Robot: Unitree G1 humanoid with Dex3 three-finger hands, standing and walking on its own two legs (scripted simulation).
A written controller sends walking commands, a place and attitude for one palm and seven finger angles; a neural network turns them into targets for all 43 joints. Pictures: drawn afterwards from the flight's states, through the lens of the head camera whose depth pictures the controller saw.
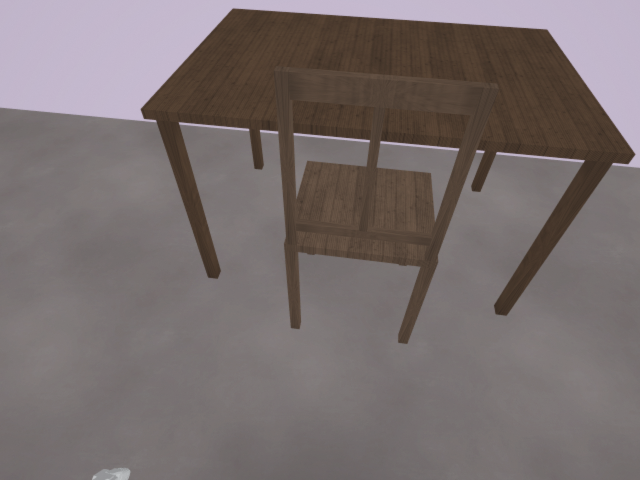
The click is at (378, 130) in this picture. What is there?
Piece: chair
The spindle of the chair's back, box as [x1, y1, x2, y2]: [359, 107, 384, 231]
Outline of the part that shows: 374,107 359,223 359,230 366,231 384,114 384,108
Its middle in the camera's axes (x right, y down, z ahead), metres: +0.11 -0.14 +0.86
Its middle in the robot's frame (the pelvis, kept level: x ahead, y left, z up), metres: +0.74 -0.07 -0.06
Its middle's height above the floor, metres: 0.71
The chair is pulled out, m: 0.00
